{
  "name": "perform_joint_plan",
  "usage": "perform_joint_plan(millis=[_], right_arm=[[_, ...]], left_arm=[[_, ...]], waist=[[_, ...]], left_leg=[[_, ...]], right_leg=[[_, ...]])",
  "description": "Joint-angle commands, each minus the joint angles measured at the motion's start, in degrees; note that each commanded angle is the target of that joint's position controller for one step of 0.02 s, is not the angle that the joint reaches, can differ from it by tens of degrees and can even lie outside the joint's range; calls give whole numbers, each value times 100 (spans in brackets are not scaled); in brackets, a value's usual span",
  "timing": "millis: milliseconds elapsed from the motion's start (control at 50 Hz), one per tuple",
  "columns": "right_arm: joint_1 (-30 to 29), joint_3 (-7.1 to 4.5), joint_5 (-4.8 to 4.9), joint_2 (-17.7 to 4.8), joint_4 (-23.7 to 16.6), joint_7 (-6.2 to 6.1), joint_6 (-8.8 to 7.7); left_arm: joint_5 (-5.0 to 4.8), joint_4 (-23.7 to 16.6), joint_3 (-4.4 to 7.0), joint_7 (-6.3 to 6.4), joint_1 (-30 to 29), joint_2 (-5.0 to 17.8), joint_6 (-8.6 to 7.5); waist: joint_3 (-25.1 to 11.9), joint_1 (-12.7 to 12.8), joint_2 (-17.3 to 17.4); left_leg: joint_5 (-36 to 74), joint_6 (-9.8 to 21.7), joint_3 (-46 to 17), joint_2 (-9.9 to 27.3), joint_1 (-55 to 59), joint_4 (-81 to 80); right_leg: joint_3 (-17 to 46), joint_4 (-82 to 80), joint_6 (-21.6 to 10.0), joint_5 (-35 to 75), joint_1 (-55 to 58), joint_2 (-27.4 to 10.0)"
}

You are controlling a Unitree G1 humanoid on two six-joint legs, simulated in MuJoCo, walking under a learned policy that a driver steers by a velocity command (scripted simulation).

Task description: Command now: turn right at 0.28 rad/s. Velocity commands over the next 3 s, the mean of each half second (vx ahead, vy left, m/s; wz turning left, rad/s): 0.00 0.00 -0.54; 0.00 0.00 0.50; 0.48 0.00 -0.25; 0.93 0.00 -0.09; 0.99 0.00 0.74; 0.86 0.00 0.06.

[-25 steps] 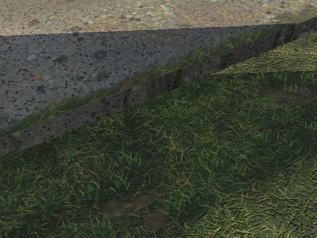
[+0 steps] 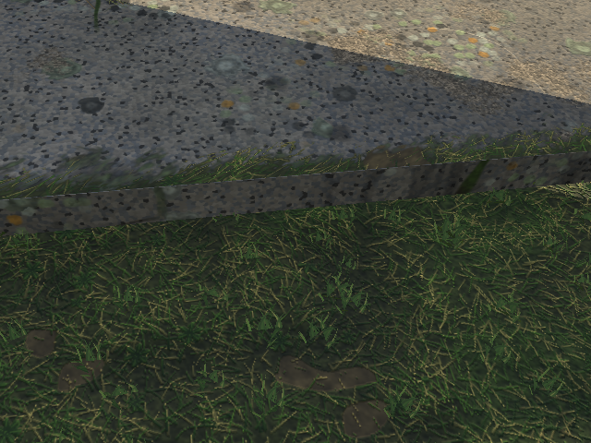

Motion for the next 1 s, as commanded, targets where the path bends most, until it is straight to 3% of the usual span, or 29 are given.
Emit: perform_joint_plan(millis=[20, 80, 160, 200, 240, 260, 280, 300, 320, 340, 360, 380, 400, 460, 520, 540, 580, 620, 680, 760, 840, 920, 940, 960, 980, 1000], right_arm=[[180, -387, -4, -1263, -127, -49, 23], [34, -411, 80, -1190, -87, -79, 75], [-312, -468, 99, -1151, -116, -70, 90], [-437, -507, 150, -1176, -117, -64, 113], [-548, -538, 257, -1146, -75, -64, 150], [-276, -534, 267, -989, 45, -43, 149], [-360, -464, 31, -689, -169, -11, 128], [-1183, -428, -6, -645, -488, -30, 53], [-1197, -466, 78, -794, -473, -28, 16], [-943, -508, 156, -912, -333, -36, 3], [-743, -535, 139, -976, -159, -75, 12], [-617, -560, 125, -1029, -73, -98, 33], [-545, -547, 154, -959, -33, -75, 39], [-340, -512, 231, -902, 114, -43, 67], [-147, -412, 240, -703, 332, 9, 103], [-156, -391, 252, -696, 365, 35, 107], [-322, -416, 302, -915, 280, 57, 102], [-362, -480, 363, -1181, 173, 52, 91], [-145, -500, 362, -1144, 143, 48, 108], [-35, -457, 339, -923, 22, 115, 143], [17, -427, 388, -826, -158, 264, 163], [226, -515, 417, -943, -320, 414, 269], [540, -586, 399, -1030, -281, 391, 282], [969, -740, 342, -1422, -229, 269, 272], [1128, -901, 265, -2267, -340, 123, 230], [1062, -764, 72, -1982, -528, 182, 81]], left_arm=[[-76, -585, 86, -60, -491, 671, -78], [-92, -629, 85, -85, -313, 583, -70], [-105, -661, 92, -162, -24, 449, -34], [-125, -685, 113, -226, 135, 434, -10], [-123, -625, 161, -270, 505, 438, 6], [-76, -606, 264, -220, 696, 688, -1], [-40, -727, 485, -100, 884, 1576, -40], [197, -892, 441, -150, 894, 1583, -172], [234, -952, 413, -181, 718, 1447, -305], [123, -1012, 380, -157, 365, 1301, -369], [-4, -1093, 312, -114, 87, 1070, -352], [-84, -1138, 223, -58, -70, 867, -311], [-57, -1163, 167, -21, -25, 783, -279], [61, -1162, 70, 12, 55, 677, -256], [184, -1035, -153, 14, -116, 208, -272], [234, -977, -159, 11, -146, 231, -271], [298, -904, -72, 15, -192, 562, -247], [266, -853, 53, 32, -170, 904, -179], [198, -852, 69, 48, -331, 777, -132], [195, -910, 100, 49, -595, 669, -141], [147, -960, 184, 13, -648, 780, -88], [-64, -980, 265, -79, -692, 912, -131], [-131, -952, 269, -90, -708, 872, -168], [-93, -845, 249, -133, -401, 768, -241], [251, -1152, 91, -182, -555, 302, -308], [255, -1200, 110, -179, -854, 501, -340]], waist=[[-58, -456, 1076], [7, -429, 820], [-303, -253, 769], [-465, -136, 822], [-558, 110, 794], [-468, 123, 271], [-398, -35, -1484], [-570, 296, -1353], [-639, 219, -613], [-581, -12, -290], [-623, -104, -57], [-650, -163, -119], [-715, -175, -275], [-778, -141, -232], [-637, -144, -352], [-503, -93, -459], [-155, 60, -576], [101, 171, -547], [175, 122, -288], [-43, 40, -201], [-359, -3, -263], [-524, -207, -415], [-624, -422, -332], [-844, -582, 289], [-1026, -370, 2169], [-1705, -689, 1583]], left_leg=[[347, 1031, -1100, 1805, 340, -991], [823, 1157, -1236, 2146, 673, -930], [2068, 1066, -727, 2181, 905, -640], [2346, 906, -428, 2163, 980, -409], [1936, 486, 67, 1955, 730, 145], [929, -4, 492, 1562, 160, 953], [-1626, -670, 1005, 668, -1659, 2745], [-2799, -769, -62, -51, -2555, 3876], [-2491, -688, -506, 101, -2752, 4335], [-1912, -625, -560, 231, -2843, 4342], [-1512, -646, -553, 364, -2832, 4210], [-1221, -700, -533, 424, -2612, 4115], [-1000, -763, -459, 365, -2347, 4227], [-605, -872, -371, 367, -2111, 4015], [-200, -956, -390, 648, -1469, 2901], [-147, -973, -367, 685, -1232, 2548], [-331, -962, -317, 668, -1098, 2227], [-746, -955, -314, 631, -1506, 2389], [-1151, -998, -398, 787, -2003, 2745], [-1183, -1004, -131, 902, -1980, 2742], [-1023, -821, 253, 783, -1477, 2110], [-561, -439, 586, 528, -660, 916], [36, -239, 615, 366, -11, 259], [1498, 125, -76, 513, 1213, -273], [4770, 1047, -2411, 2184, 2567, -50], [4713, 1995, -3134, 2821, 2395, -236]], right_leg=[[-82, -247, -15, -378, -54, -76], [-82, -100, -75, -699, -361, -212], [-310, -364, -181, -788, 1, -185], [-469, -862, -298, -532, 328, -102], [-644, -2001, -561, 403, 1026, 107], [-57, -2732, -860, 1328, 1566, 24], [2268, -2974, -1610, 3828, 2540, -1460], [3285, -3161, -2524, 4129, 2500, -1893], [2900, -3202, -2448, 3718, 2625, -1702], [2380, -3103, -2123, 3546, 2667, -1435], [2051, -3012, -1859, 3453, 2685, -1269], [1800, -3032, -1736, 3479, 2558, -1114], [1665, -3008, -1705, 3774, 2440, -1012], [1302, -3068, -1677, 3893, 2556, -891], [778, -3209, -1486, 3301, 2337, -697], [673, -3288, -1432, 3025, 2173, -660], [708, -3448, -1463, 2559, 1929, -785], [931, -3501, -1660, 2308, 2079, -1074], [1046, -3453, -1921, 2387, 2408, -1415], [574, -3304, -1974, 3288, 2626, -1454], [-18, -3013, -1830, 4137, 2742, -1457], [-510, -2352, -1435, 4153, 2639, -1480], [-821, -1757, -1138, 4040, 2312, -1306], [-1048, -692, -682, 3163, 1356, -896], [-1185, 1141, -138, -1417, -764, 20], [20, 2129, -50, -2363, -1225, 392]])
Next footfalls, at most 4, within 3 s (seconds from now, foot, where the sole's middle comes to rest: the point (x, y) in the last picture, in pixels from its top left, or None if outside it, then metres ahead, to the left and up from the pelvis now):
0.26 right None -0.01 -0.14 -0.78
0.96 left None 0.07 0.08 -0.78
1.64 right None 0.42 -0.25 -0.78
2.12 left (395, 304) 0.88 -0.25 -0.78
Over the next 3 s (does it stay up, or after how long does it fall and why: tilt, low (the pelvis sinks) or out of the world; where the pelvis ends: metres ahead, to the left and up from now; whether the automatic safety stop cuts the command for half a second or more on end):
stays up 1.36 -0.25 0.08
